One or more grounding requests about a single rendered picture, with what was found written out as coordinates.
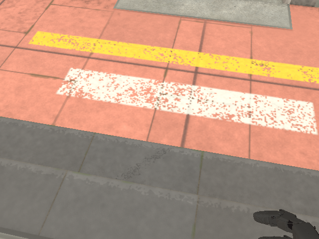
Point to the robot right hand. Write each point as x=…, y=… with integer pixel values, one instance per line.
x=286, y=221

